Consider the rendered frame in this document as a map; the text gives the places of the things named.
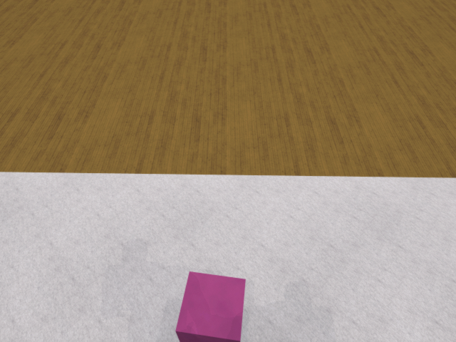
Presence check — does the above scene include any carton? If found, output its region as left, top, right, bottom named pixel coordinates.
left=176, top=271, right=246, bottom=342

